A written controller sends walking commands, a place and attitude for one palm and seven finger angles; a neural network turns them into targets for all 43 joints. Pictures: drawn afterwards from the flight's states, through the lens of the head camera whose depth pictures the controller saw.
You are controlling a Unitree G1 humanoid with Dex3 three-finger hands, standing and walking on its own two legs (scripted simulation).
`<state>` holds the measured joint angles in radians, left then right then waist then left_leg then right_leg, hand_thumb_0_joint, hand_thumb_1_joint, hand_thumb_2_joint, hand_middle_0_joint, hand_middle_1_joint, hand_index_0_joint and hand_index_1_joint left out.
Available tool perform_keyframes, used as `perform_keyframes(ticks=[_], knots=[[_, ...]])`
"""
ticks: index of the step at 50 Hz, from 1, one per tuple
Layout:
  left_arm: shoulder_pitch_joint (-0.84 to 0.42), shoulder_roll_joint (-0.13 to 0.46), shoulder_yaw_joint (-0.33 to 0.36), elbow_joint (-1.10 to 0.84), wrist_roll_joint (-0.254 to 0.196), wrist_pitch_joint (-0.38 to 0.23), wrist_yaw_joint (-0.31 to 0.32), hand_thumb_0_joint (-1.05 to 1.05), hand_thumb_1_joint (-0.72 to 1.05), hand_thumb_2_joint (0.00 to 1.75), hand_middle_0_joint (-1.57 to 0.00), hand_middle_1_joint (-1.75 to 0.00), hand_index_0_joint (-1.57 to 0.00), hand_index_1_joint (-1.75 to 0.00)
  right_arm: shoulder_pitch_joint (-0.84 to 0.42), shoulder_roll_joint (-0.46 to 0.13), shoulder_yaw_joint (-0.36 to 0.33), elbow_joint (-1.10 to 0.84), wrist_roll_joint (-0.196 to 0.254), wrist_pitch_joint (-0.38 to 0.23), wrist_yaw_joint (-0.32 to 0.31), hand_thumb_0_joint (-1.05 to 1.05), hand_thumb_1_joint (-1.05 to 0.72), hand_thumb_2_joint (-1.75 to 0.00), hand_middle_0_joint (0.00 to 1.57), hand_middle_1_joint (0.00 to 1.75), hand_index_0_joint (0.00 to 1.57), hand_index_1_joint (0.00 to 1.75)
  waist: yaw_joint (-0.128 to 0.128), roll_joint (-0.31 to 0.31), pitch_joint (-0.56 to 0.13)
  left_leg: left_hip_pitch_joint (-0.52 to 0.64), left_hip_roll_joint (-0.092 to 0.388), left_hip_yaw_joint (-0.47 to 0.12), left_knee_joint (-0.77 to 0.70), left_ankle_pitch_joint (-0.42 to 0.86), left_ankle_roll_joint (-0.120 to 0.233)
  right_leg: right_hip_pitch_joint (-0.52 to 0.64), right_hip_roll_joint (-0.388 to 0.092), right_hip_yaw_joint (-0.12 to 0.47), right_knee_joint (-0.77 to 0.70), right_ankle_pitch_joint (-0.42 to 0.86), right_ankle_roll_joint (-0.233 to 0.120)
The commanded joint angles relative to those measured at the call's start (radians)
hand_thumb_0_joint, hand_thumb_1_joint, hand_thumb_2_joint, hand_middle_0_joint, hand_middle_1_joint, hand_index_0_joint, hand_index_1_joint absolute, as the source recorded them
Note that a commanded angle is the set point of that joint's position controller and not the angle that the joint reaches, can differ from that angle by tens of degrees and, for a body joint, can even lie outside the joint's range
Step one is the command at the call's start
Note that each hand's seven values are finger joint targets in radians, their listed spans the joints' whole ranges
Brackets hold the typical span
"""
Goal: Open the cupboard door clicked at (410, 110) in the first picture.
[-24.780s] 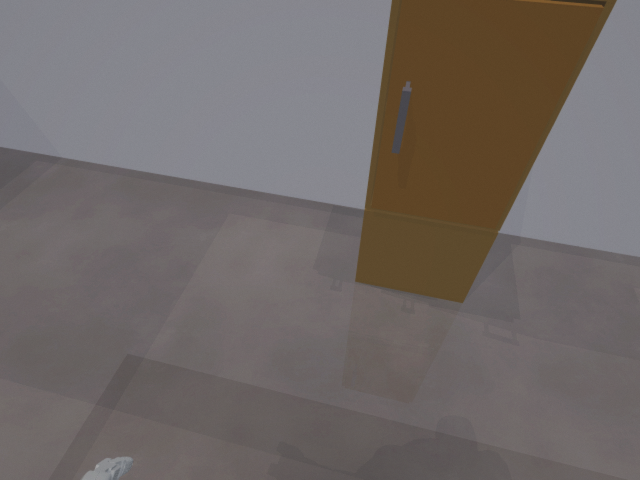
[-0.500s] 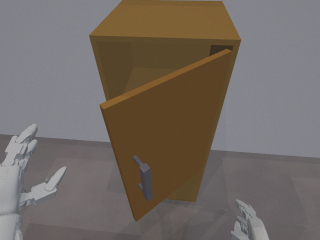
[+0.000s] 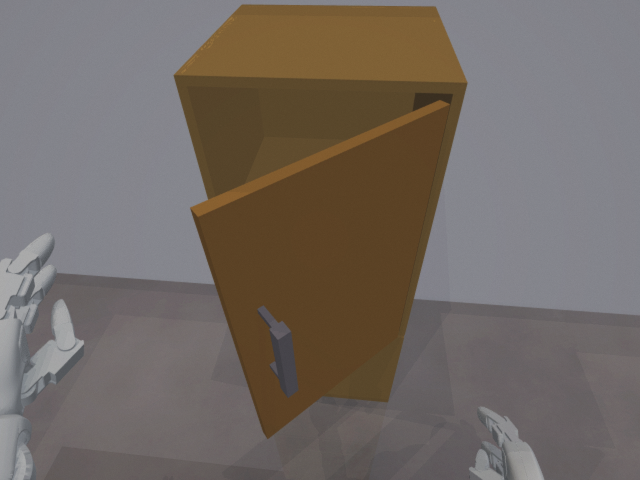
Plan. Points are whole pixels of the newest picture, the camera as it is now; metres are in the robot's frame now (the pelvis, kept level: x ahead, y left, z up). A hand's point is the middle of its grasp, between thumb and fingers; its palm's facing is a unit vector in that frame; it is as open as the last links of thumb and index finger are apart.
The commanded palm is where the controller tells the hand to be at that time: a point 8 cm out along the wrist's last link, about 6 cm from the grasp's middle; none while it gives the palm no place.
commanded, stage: step back with the hand held close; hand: left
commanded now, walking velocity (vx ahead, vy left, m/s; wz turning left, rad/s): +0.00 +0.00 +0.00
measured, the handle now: (277, 353) +0.29 +0.11 -0.02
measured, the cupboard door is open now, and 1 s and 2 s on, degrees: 44 44 44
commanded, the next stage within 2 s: stop stepping back and stand still in 1.30 s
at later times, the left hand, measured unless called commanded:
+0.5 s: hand (75, 362) +0.17 +0.26 +0.15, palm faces +0.33 -0.80 -0.51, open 7.4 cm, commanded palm +0.11 +0.30 +0.17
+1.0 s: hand out of the picture +0.07 +0.28 +0.15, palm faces +0.48 -0.77 -0.41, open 7.4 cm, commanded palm +0.00 +0.33 +0.17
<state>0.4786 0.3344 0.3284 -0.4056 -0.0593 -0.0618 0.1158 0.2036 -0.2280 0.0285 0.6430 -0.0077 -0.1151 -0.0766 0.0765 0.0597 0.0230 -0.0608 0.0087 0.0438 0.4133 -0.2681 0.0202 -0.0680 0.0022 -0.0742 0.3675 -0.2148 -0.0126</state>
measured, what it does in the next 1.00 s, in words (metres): shifts its weight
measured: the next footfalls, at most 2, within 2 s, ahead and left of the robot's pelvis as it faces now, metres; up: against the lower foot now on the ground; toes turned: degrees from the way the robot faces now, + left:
right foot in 1.40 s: -0.30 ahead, -0.11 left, +0.00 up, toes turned -4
left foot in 1.62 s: -0.19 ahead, +0.07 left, +0.00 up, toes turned +0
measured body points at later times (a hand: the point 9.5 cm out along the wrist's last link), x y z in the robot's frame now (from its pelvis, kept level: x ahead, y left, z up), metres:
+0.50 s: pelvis -0.04 +0.01 +0.00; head -0.02 +0.01 +0.45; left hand +0.15 +0.30 +0.18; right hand +0.13 -0.25 -0.08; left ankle -0.02 +0.10 -0.74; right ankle +0.00 -0.11 -0.74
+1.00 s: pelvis -0.12 +0.02 -0.03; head -0.11 +0.05 +0.42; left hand +0.04 +0.32 +0.18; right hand +0.06 -0.21 -0.10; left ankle -0.06 +0.11 -0.74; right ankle -0.01 -0.11 -0.74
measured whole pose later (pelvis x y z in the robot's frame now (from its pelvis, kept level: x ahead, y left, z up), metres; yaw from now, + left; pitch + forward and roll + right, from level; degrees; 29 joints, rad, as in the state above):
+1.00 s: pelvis -0.12 +0.02 -0.03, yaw +3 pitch -1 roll -1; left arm 0.50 0.39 0.42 -0.58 -0.01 -0.22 0.16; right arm 0.20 -0.21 0.01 0.60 -0.01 -0.07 -0.07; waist 0.01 -0.03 0.06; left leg -0.42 -0.02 0.02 0.70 -0.33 0.03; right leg -0.43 0.00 -0.01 0.59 -0.15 0.01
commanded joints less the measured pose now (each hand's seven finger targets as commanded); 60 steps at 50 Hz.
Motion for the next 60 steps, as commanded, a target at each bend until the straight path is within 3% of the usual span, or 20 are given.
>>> perform_keyframes(ticks=[1,6,7,9,13,17,23,27,35,39,43,45,48,49,50,51,53,55,57,60], knots=[[-0.106,0.178,0.118,-0.182,0.006,-0.067,0.019,0.0,0.9,0.9,-0.2,-0.3,-0.2,-0.3,-0.147,-0.103,-0.044,-0.159,0.005,-0.057,-0.005,0.0,-0.9,-0.9,0.2,0.3,0.2,0.3,-0.006,0.001,-0.018,-0.045,0.017,-0.034,-0.077,0.22,-0.002,0.004,-0.007,0.04,-0.063,0.137,-0.012],[-0.186,0.183,0.105,-0.187,0.005,-0.077,0.016,0.0,0.9,0.9,-0.2,-0.3,-0.2,-0.3,-0.158,-0.105,-0.046,-0.152,0.006,-0.059,-0.005,0.0,-0.9,-0.9,0.2,0.3,0.2,0.3,-0.013,0.005,-0.027,-0.03,0.014,-0.028,-0.082,0.179,0.005,-0.004,-0.01,0.051,-0.081,0.101,-0.007],[-0.235,0.286,0.213,-0.219,0.011,-0.111,0.023,0.0,0.9,0.9,-0.2,-0.3,-0.2,-0.3,-0.135,-0.122,-0.046,-0.192,0.016,-0.038,-0.009,0.0,-0.9,-0.9,0.2,0.3,0.2,0.3,-0.057,-0.055,0.039,-0.101,0.032,-0.046,-0.043,0.105,0.018,-0.121,-0.056,0.142,-0.13,0.125,0.0],[-0.104,0.214,0.154,-0.146,0.017,-0.11,0.011,0.0,0.9,0.9,-0.2,-0.3,-0.2,-0.3,-0.139,-0.115,-0.051,-0.181,0.006,-0.012,-0.007,0.0,-0.9,-0.9,0.2,0.3,0.2,0.3,-0.06,-0.1,0.01,-0.078,0.024,-0.046,-0.011,0.105,0.019,-0.142,-0.083,0.148,-0.148,0.117,-0.004],[-0.027,0.209,0.151,-0.21,0.018,-0.13,0.016,0.0,0.9,0.9,-0.2,-0.3,-0.2,-0.3,-0.132,-0.122,-0.059,-0.2,0.004,0.013,-0.007,0.0,-0.9,-0.9,0.2,0.3,0.2,0.3,-0.063,-0.003,-0.104,-0.091,0.034,-0.037,-0.005,0.191,0.009,-0.085,-0.095,0.128,-0.078,0.232,-0.007],[0.055,0.245,0.199,-0.253,0.012,-0.135,0.029,0.0,0.9,0.9,-0.2,-0.3,-0.2,-0.3,-0.129,-0.115,-0.071,-0.225,0.007,0.037,-0.012,0.0,-0.9,-0.9,0.2,0.3,0.2,0.3,-0.061,-0.042,-0.201,-0.107,0.052,-0.039,0.009,0.324,0.005,-0.014,-0.089,0.106,0.008,0.403,0.002],[0.096,0.269,0.233,-0.3,0.01,-0.145,0.043,0.0,0.9,0.9,-0.2,-0.3,-0.2,-0.3,-0.128,-0.116,-0.084,-0.248,0.015,0.056,-0.018,0.0,-0.9,-0.9,0.2,0.3,0.2,0.3,-0.064,-0.033,-0.198,-0.178,0.065,-0.055,0.013,0.311,0.004,-0.031,-0.083,0.11,0.058,0.394,0.002],[0.099,0.259,0.228,-0.309,0.016,-0.153,0.048,0.0,0.9,0.9,-0.2,-0.3,-0.2,-0.3,-0.127,-0.122,-0.085,-0.252,0.016,0.049,-0.019,0.0,-0.9,-0.9,0.2,0.3,0.2,0.3,-0.062,0.008,-0.148,-0.269,0.092,-0.09,-0.041,0.197,0.021,-0.044,-0.052,0.102,0.089,0.253,0.012],[0.016,0.22,0.221,-0.307,0.067,-0.18,0.058,0.0,0.9,0.9,-0.2,-0.3,-0.2,-0.3,-0.098,-0.147,-0.089,-0.262,0.002,0.014,-0.019,0.0,-0.9,-0.9,0.2,0.3,0.2,0.3,-0.068,0.078,-0.036,-0.698,0.179,-0.189,-0.194,-0.407,0.095,0.116,0.008,0.09,0.29,0.045,0.031],[-0.011,0.232,0.239,-0.326,0.083,-0.199,0.056,0.0,0.9,0.9,-0.2,-0.3,-0.2,-0.3,-0.088,-0.14,-0.094,-0.26,0.001,-0.007,-0.016,0.0,-0.9,-0.9,0.2,0.3,0.2,0.3,-0.069,0.068,-0.056,-0.73,0.18,-0.196,-0.146,-0.454,0.108,0.123,0.017,0.117,0.331,0.045,0.028],[-0.029,0.251,0.232,-0.353,0.059,-0.212,0.054,0.0,0.9,0.9,-0.2,-0.3,-0.2,-0.3,-0.056,-0.121,-0.095,-0.236,0.0,-0.013,-0.004,0.0,-0.9,-0.9,0.2,0.3,0.2,0.3,-0.09,-0.154,-0.048,-0.414,0.014,-0.077,0.228,-0.301,0.026,-0.295,-0.154,0.374,-0.026,-0.238,-0.063],[-0.051,0.247,0.201,-0.353,0.047,-0.208,0.064,0.0,0.9,0.9,-0.2,-0.3,-0.2,-0.3,-0.053,-0.097,-0.083,-0.195,-0.002,-0.002,0.007,0.0,-0.9,-0.9,0.2,0.3,0.2,0.3,-0.094,-0.253,-0.067,-0.19,-0.02,-0.042,0.457,-0.163,-0.01,-0.522,-0.266,0.397,-0.146,-0.336,-0.118],[-0.038,0.266,0.219,-0.35,0.038,-0.201,0.072,0.0,0.9,0.9,-0.2,-0.3,-0.2,-0.3,-0.065,-0.1,-0.075,-0.189,0.004,0.004,0.003,0.0,-0.9,-0.9,0.2,0.3,0.2,0.3,-0.102,-0.153,-0.071,-0.15,0.005,-0.061,0.219,-0.125,-0.001,-0.503,-0.189,0.246,-0.023,-0.189,-0.06],[-0.028,0.271,0.229,-0.369,0.034,-0.206,0.071,0.0,0.9,0.9,-0.2,-0.3,-0.2,-0.3,-0.083,-0.116,-0.075,-0.2,0.002,0.001,-0.003,0.0,-0.9,-0.9,0.2,0.3,0.2,0.3,-0.095,-0.016,-0.041,-0.253,0.063,-0.156,0.026,-0.192,0.027,-0.444,-0.098,0.192,0.102,-0.195,-0.018],[-0.032,0.267,0.24,-0.407,0.04,-0.22,0.072,0.0,0.9,0.9,-0.2,-0.3,-0.2,-0.3,-0.102,-0.139,-0.078,-0.216,0.001,-0.012,-0.01,0.0,-0.9,-0.9,0.2,0.3,0.2,0.3,-0.086,0.209,-0.036,-0.433,0.206,-0.329,-0.154,-0.255,0.081,-0.305,0.009,0.115,0.354,-0.139,0.023],[-0.035,0.284,0.271,-0.399,0.054,-0.227,0.077,0.0,0.9,0.9,-0.2,-0.3,-0.2,-0.3,-0.11,-0.122,-0.083,-0.213,-0.011,-0.025,-0.015,0.0,-0.9,-0.9,0.2,0.3,0.2,0.3,-0.082,0.31,-0.054,-0.557,0.336,-0.467,-0.242,-0.22,0.138,-0.196,0.059,0.084,0.615,-0.162,0.037],[-0.008,0.295,0.3,-0.393,0.05,-0.239,0.073,0.0,0.9,0.9,-0.2,-0.3,-0.2,-0.3,-0.081,-0.091,-0.096,-0.185,-0.019,-0.051,0.002,0.0,-0.9,-0.9,0.2,0.3,0.2,0.3,-0.084,0.158,-0.122,-0.495,0.368,-0.43,-0.26,-0.219,0.161,-0.231,0.065,0.162,0.862,-0.247,0.023],[0.018,0.262,0.272,-0.428,0.031,-0.232,0.07,0.0,0.9,0.9,-0.2,-0.3,-0.2,-0.3,-0.081,-0.098,-0.105,-0.178,-0.012,-0.065,0.014,0.0,-0.9,-0.9,0.2,0.3,0.2,0.3,-0.074,0.066,-0.142,-0.277,0.307,-0.319,-0.144,0.056,0.147,-0.359,0.044,0.139,0.767,-0.262,0.025],[0.067,0.227,0.226,-0.423,0.022,-0.217,0.069,0.0,0.9,0.9,-0.2,-0.3,-0.2,-0.3,-0.08,-0.096,-0.101,-0.158,-0.008,-0.08,0.018,0.0,-0.9,-0.9,0.2,0.3,0.2,0.3,-0.072,0.081,-0.179,-0.131,0.28,-0.256,-0.123,0.225,0.119,-0.387,0.039,0.095,0.659,-0.275,0.035],[0.039,0.211,0.182,-0.422,0.011,-0.189,0.061,0.0,0.9,0.9,-0.2,-0.3,-0.2,-0.3,-0.075,-0.104,-0.091,-0.13,-0.011,-0.081,0.023,0.0,-0.9,-0.9,0.2,0.3,0.2,0.3,-0.09,0.154,-0.196,-0.068,0.266,-0.241,-0.179,0.195,0.102,-0.34,0.053,0.062,0.496,-0.299,0.036]])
